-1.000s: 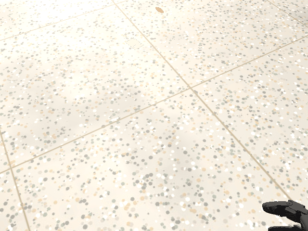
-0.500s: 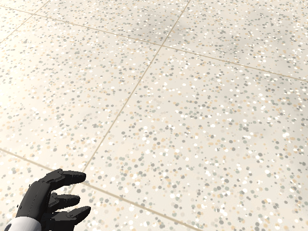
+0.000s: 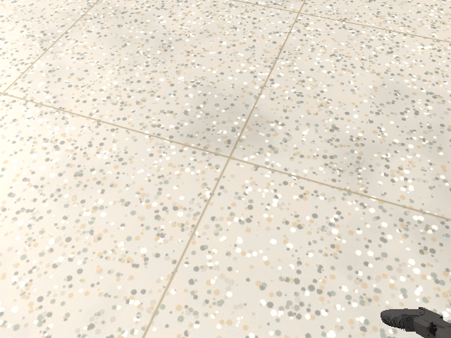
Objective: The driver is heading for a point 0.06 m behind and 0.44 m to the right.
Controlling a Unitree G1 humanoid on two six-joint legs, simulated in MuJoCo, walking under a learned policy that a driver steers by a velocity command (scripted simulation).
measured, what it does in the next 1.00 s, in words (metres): walks ahead, turning right: right foot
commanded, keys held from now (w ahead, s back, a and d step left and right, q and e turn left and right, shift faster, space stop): w+e+shift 0.04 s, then e+shift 0.82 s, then w+e+shift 0.14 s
